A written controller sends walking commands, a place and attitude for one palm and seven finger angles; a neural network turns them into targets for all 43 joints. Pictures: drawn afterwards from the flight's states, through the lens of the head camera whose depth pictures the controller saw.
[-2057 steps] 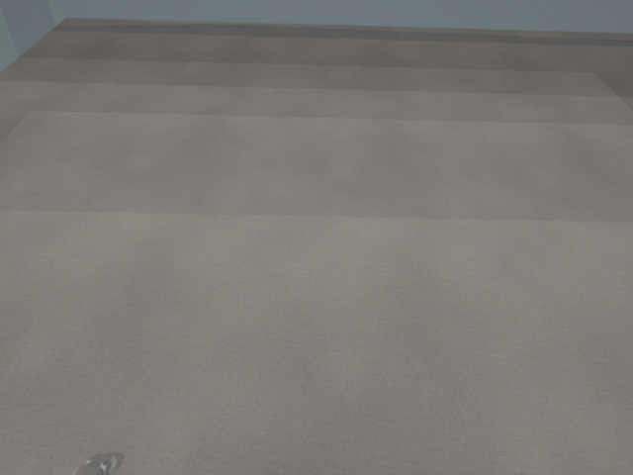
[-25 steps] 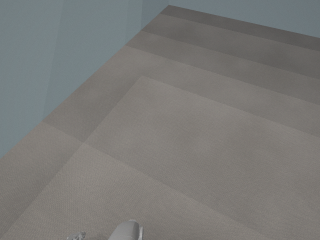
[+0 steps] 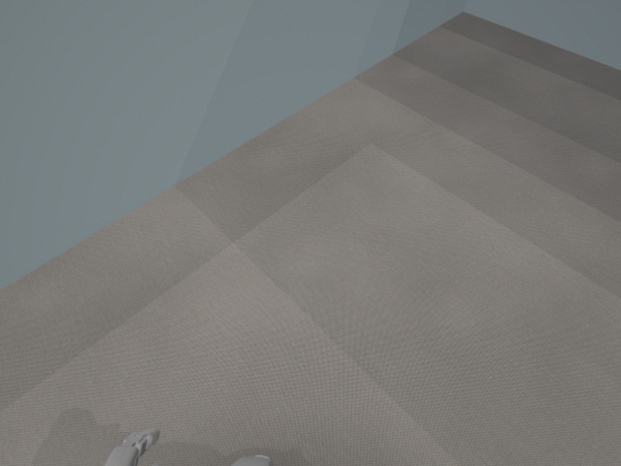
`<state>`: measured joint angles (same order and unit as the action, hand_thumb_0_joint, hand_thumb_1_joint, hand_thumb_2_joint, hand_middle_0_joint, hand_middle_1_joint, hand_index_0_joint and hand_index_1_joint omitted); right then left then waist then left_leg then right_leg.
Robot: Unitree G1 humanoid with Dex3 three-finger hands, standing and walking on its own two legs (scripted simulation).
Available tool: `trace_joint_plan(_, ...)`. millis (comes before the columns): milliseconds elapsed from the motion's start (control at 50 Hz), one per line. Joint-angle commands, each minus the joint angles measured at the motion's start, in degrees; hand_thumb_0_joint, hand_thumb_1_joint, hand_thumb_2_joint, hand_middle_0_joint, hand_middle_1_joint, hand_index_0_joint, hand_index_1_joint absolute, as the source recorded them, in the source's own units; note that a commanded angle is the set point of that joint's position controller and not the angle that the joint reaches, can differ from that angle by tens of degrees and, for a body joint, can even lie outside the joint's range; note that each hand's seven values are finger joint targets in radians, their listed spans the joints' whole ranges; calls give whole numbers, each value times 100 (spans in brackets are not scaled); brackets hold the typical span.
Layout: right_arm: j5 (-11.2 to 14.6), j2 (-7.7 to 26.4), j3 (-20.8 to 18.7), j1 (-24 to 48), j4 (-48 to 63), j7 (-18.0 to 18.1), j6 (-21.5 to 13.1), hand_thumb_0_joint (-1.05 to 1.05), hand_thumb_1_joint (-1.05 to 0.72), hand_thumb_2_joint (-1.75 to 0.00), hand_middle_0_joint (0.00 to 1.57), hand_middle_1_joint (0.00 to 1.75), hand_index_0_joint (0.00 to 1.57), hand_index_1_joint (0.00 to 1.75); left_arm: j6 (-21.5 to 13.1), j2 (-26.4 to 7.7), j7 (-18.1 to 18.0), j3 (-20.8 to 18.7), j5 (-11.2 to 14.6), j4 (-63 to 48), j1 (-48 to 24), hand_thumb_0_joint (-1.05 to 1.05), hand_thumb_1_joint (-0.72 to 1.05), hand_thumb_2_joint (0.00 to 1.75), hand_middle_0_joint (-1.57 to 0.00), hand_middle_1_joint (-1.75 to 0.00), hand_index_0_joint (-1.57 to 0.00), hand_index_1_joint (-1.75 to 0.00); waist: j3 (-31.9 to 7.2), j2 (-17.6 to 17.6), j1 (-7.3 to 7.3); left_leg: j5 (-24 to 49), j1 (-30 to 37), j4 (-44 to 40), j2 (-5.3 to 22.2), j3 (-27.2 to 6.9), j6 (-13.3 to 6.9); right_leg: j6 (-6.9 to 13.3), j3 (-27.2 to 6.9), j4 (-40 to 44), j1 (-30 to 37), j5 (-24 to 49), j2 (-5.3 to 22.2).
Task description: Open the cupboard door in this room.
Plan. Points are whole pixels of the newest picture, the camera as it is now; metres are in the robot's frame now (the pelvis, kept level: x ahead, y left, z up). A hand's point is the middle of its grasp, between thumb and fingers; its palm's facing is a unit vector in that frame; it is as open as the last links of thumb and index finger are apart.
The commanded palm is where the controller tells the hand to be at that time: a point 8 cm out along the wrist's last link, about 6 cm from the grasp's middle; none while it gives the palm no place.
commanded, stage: turn to face it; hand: left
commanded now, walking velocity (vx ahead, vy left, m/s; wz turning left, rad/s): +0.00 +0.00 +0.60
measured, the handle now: out of the picture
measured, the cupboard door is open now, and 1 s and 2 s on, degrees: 43 43 43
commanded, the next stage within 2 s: none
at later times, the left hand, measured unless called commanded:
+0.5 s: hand out of the picture -0.01 +0.22 -0.17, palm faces +0.36 -0.90 -0.24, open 7.4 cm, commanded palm none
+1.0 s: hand out of the picture -0.02 +0.16 -0.15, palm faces +0.59 -0.77 -0.23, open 7.4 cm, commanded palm none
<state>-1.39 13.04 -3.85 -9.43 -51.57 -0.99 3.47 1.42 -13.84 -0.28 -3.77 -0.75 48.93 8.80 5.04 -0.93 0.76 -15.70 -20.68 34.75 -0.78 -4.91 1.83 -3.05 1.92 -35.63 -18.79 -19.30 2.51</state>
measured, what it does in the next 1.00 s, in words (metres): steps on the spot, turning left: left foot, then right foot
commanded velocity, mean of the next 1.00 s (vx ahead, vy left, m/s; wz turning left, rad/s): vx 0.00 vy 0.00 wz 0.60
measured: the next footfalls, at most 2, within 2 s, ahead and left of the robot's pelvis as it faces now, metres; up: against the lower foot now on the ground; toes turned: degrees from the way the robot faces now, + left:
left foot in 0.38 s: +0.01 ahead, +0.12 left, +0.00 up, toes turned +21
right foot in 0.76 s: +0.11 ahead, -0.13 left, +0.00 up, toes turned +25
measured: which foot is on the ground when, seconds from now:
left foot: down 0.00-0.00, up 0.02-0.36, down 0.38-0.76, up 0.78-1.00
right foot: down 0.00-0.38, up 0.40-0.74, down 0.76-1.00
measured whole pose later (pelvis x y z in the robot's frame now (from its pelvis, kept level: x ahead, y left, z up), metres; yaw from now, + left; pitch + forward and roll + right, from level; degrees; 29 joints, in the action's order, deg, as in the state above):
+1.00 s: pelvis +0.02 -0.04 +0.01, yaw +38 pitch +0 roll +2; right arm -0.9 13.8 -4.9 -8.5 -53.7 -2.2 5.2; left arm 0.8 -10.5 -1.1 -2.1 -1.4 50.3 11.1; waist 6.7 1.1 1.8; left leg -25.3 -25.8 55.4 1.1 2.5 3.7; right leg -0.5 11.0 -30.4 -11.7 -18.2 7.1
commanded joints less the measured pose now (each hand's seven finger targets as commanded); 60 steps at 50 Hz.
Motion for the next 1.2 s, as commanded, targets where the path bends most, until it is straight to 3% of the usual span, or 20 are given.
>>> trace_joint_plan(0, 33, 743, -277, 468, 690, 29, -139, 0, -90, -90, 20, 30, 20, 30, -210, -1308, -163, -262, -83, -228, 900, 0, 90, 90, -20, -30, -20, -30, -771, 1774, -477, -1999, -1530, 2949, -114, 118, -24, 1226, -2295, 2010, 1244, 1256, 2646)
trace_joint_plan(60, 38, 533, -246, 330, 396, -58, -21, 0, -90, -90, 20, 30, 20, 30, -187, -724, -190, -120, -60, -395, 62, 0, 90, 90, -20, -30, -20, -30, -424, 1207, 2, -944, -1354, 3873, 233, 252, 103, 980, -693, 1620, 737, 2013, 1714)
trace_joint_plan(100, 52, 419, -191, 281, 333, -90, 5, 0, -90, -90, 20, 30, 20, 30, -226, -661, -189, -104, -67, -404, 133, 0, 90, 90, -20, -30, -20, -30, -526, 1242, -2, -800, -1189, 3352, 241, 495, 186, 875, -157, 1514, 942, 2589, 1569)
trace_joint_plan(240, 96, 231, -74, 730, 452, -106, -80, 0, -90, -90, 20, 30, 20, 30, -217, -973, -167, -240, -113, -101, 774, 0, 90, 90, -20, -30, -20, -30, -703, 1284, -388, -1152, -591, 1038, 189, 1043, 130, 949, 232, 1004, 1762, 3726, 1874)
trace_joint_plan(320, 64, 522, -128, 45, 309, -70, -161, 0, -90, -90, 20, 30, 20, 30, -182, -1042, -101, -302, -32, -101, 582, 0, 90, 90, -20, -30, -20, -30, -961, 924, 34, 175, 915, -696, 107, 1159, -66, 491, 755, -6, 1037, 3162, 1788)
trace_joint_plan(340, 19, 940, -245, -316, 262, -61, -202, 0, -90, -90, 20, 30, 20, 30, -153, -830, -71, -272, -5, -196, 538, 0, 90, 90, -20, -30, -20, -30, -1213, -202, 242, 1406, 1927, -1121, 906, 120, -412, 159, 1004, -1078, -7, 1812, 1377)
trace_joint_plan(360, -17, 1605, -407, -788, 210, -4, -213, 0, -90, -90, 20, 30, 20, 30, -128, -410, -31, -133, 25, -504, 265, 0, 90, 90, -20, -30, -20, -30, -1257, -1901, 523, 3826, 2493, -1280, 2488, -1924, -1368, -227, 908, -2388, -1568, -1911, 559)
trace_joint_plan(380, 1, 1596, -385, -1073, 55, 55, -183, 0, -90, -90, 20, 30, 20, 30, -42, -543, -91, -110, -52, -637, -174, 0, 90, 90, -20, -30, -20, -30, -1252, -1280, 628, 3502, 2203, -1260, 2619, -1847, -1669, -129, 153, -2918, -1701, -1986, 524)
trace_joint_plan(420, -10, 1333, -334, -547, 203, 182, -220, 0, -90, -90, 20, 30, 20, 30, -32, -466, -91, -147, -19, -459, -270, 0, 90, 90, -20, -30, -20, -30, -990, -1346, 396, 2865, 1635, -1306, 2053, -1416, -1444, -134, -181, -3250, -1801, -1262, 496)
trace_joint_plan(500, -5, 1103, -225, -76, 304, 182, -285, 0, -90, -90, 20, 30, 20, 30, 5, -421, -14, -144, -19, -194, 73, 0, 90, 90, -20, -30, -20, -30, -795, -617, 35, 2740, 1293, -1354, 1440, -676, -1092, -188, -129, -2663, -1295, -500, 331)
trace_joint_plan(680, -5, 1160, -332, 222, 391, 125, -155, 0, -90, -90, 20, 30, 20, 30, -68, -418, -54, -136, 24, -244, 421, 0, 90, 90, -20, -30, -20, -30, -763, -871, -178, 1649, 218, -1020, 1068, -1235, -908, -57, 159, 135, 629, 92, -206)
trace_joint_plan(700, 31, 1062, -323, 294, 442, 112, -146, 0, -90, -90, 20, 30, 20, 30, -115, -549, -82, -179, 20, -191, 660, 0, 90, 90, -20, -30, -20, -30, -787, -545, -314, 1163, -248, -723, 841, -1156, -704, -15, 88, 923, 1307, 534, -58)
trace_joint_plan(740, 98, 496, -253, 289, 647, 44, -161, 0, -90, -90, 20, 30, 20, 30, -190, -1378, -166, -321, -121, -228, 860, 0, 90, 90, -20, -30, -20, -30, -835, 1891, -495, -1890, -1611, 1791, -442, 333, 39, 969, -2296, 2140, 1924, 933, 2493)
trace_joint_plan(760, 31, 689, -282, 311, 600, 34, -115, 0, -90, -90, 20, 30, 20, 30, -183, -1266, -182, -249, -68, -270, 695, 0, 90, 90, -20, -30, -20, -30, -741, 1466, -379, -1879, -1474, 2952, -103, 46, -25, 1244, -2017, 2015, 1283, 1220, 2608)
trace_joint_plan(820, 33, 573, -264, 185, 307, -52, -7, 0, -90, -90, 20, 30, 20, 30, -197, -700, -182, -96, -39, -409, -27, 0, 90, 90, -20, -30, -20, -30, -435, 1288, 47, -862, -1346, 3851, 224, 233, 126, 979, -572, 1682, 806, 1983, 1687)
trace_joint_plan(980, 93, 255, -88, 683, 381, -109, -68, 0, -90, -90, 20, 30, 20, 30, -197, -1023, -159, -237, -99, -128, 686, 0, 90, 90, -20, -30, -20, -30, -594, 1300, -362, -1126, -609, 1140, 144, 1057, 146, 925, 276, 1061, 1655, 3612, 1846)
trace_joint_plan(1060, 69, 534, -153, -1, 272, -81, -169, 0, -90, -90, 20, 30, 20, 30, -161, -1053, -97, -296, -31, -122, 534, 0, 90, 90, -20, -30, -20, -30, -949, 811, 68, 254, 976, -778, 89, 1087, -47, 446, 750, -83, 966, 2961, 1757)
trace_joint_plan(1100, -10, 1685, -435, -853, 171, 0, -206, 0, -90, -90, 20, 30, 20, 30, -89, -404, -35, -123, 24, -559, 178, 0, 90, 90, -20, -30, -20, -30, -1205, -1930, 558, 3703, 2346, -1331, 2491, -2050, -1404, -242, 826, -2435, -1579, -2084, 506)
trace_joint_plan(1120, 6, 1614, -409, -1125, 6, 69, -195, 0, -90, -90, 20, 30, 20, 30, -2, -540, -102, -107, -60, -615, -233, 0, 90, 90, -20, -30, -20, -30, -1310, -1347, 670, 3301, 2173, -1329, 2532, -2050, -1578, -133, 60, -3010, -1717, -1955, 520)
trace_joint_plan(1180, -7, 1190, -285, -274, 266, 198, -253, 0, -90, -90, 20, 30, 20, 30, -23, -473, -49, -145, -26, -327, -169, 0, 90, 90, -20, -30, -20, -30, -939, -898, 229, 2845, 1529, -1316, 1742, -1130, -1270, -184, -234, -3268, -1678, -800, 496)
